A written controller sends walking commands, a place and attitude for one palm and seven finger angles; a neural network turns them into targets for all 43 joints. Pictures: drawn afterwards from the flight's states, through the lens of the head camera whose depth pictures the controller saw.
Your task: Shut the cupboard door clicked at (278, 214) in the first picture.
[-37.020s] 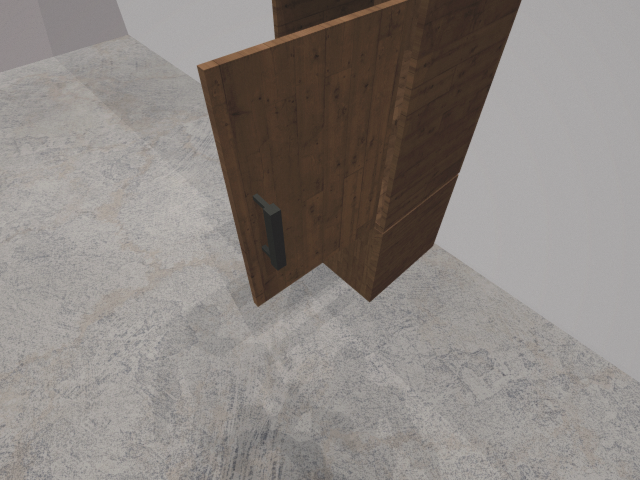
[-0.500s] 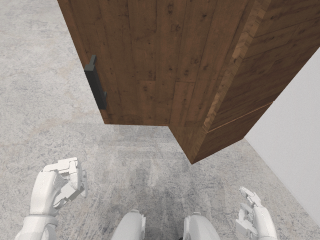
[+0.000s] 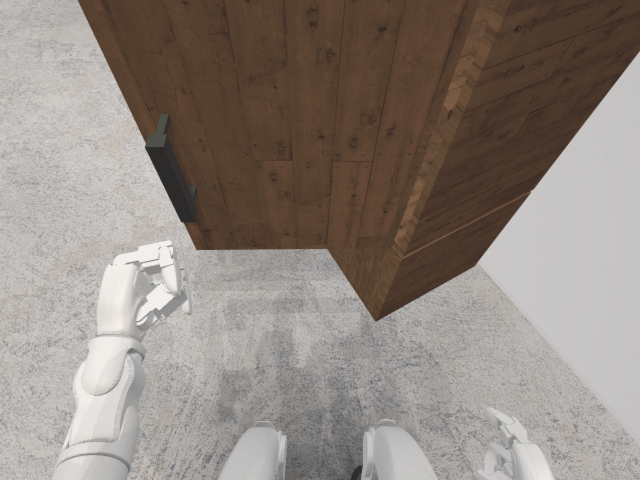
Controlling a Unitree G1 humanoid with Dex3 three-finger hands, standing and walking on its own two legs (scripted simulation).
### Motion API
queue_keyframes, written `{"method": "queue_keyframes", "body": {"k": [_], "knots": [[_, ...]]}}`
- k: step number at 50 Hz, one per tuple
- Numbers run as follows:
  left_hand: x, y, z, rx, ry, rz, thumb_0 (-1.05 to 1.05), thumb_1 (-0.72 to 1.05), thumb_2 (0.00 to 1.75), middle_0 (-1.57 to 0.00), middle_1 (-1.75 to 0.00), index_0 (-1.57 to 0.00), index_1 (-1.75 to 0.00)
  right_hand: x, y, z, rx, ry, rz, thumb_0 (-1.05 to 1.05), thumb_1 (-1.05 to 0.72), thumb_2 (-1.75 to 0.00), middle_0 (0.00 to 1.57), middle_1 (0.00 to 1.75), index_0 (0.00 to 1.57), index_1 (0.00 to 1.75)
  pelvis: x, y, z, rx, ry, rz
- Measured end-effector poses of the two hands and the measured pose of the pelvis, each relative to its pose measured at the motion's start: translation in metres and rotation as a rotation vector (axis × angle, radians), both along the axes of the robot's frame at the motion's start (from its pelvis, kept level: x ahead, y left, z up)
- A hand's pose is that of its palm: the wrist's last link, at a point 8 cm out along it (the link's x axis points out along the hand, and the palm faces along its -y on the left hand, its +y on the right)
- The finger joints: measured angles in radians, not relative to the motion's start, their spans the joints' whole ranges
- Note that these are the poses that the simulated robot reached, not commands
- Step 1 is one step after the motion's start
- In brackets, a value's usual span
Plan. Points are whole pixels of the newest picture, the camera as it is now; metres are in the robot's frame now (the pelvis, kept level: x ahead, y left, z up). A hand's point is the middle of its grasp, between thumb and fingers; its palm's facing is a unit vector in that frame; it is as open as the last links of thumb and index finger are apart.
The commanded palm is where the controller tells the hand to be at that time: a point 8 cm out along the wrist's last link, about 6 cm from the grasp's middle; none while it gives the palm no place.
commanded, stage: bring the fist close to the handle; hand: left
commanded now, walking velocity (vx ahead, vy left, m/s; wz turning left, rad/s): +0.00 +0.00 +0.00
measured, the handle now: (177, 172) +0.52 +0.23 +0.03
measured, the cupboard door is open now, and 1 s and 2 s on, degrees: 62 62 48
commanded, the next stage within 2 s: push the door shut along its arc in 0.84 s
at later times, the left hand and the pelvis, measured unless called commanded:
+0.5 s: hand (193, 225) +0.42 +0.18 +0.04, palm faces +0.06 -1.00 -0.03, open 3.1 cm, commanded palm +0.39 +0.23 +0.04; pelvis +0.00 +0.00 +0.00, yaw -1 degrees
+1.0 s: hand (193, 231) +0.41 +0.18 +0.04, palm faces +0.05 -1.00 -0.02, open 3.1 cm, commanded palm +0.39 +0.23 +0.04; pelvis +0.00 +0.01 +0.01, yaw -1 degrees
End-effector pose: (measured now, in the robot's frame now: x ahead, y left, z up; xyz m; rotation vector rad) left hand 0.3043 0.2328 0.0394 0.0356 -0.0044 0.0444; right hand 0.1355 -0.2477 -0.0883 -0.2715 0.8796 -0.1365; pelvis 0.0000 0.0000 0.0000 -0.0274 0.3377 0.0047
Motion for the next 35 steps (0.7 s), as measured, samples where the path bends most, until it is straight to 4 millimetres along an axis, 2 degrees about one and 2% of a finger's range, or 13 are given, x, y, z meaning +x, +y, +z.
{"method": "queue_keyframes", "body": {"k": [15, 25, 29, 35], "knots": [[0.06, -0.001, 0.001, -0.01, -0.01, 0.004, 0.02, 0.9, 0.9, -1.3, -1.5, -1.3, -1.5, -0.022, -0.008, -0.008, -0.011, 0.095, -0.052, 0.01, -0.91, -0.9, 0.2, 0.3, 0.2, 0.3, 0.0, 0.001, 0.001, 0.005, 0.024, -0.011], [0.09, 0.003, 0.002, -0.01, -0.01, 0.014, 0.02, 0.9, 0.9, -1.3, -1.5, -1.3, -1.5, -0.048, -0.008, -0.014, -0.009, 0.176, -0.084, 0.01, -0.91, -0.9, 0.2, 0.3, 0.2, 0.3, -0.002, 0.003, 0.001, 0.003, 0.038, -0.014], [0.095, 0.001, 0.003, -0.013, -0.016, 0.004, 0.02, 0.9, 0.9, -1.3, -1.5, -1.3, -1.5, -0.059, -0.009, -0.015, -0.006, 0.209, -0.103, 0.01, -0.91, -0.9, 0.2, 0.3, 0.2, 0.3, -0.002, 0.004, 0.001, 0.003, 0.046, -0.019], [0.091, -0.005, -0.002, -0.016, -0.002, 0.002, 0.02, 0.9, 0.9, -1.3, -1.5, -1.3, -1.5, -0.07, -0.008, -0.014, 0.001, 0.241, -0.121, 0.01, -0.91, -0.9, 0.2, 0.3, 0.2, 0.3, -0.001, 0.006, 0.003, 0.006, 0.043, -0.026]]}}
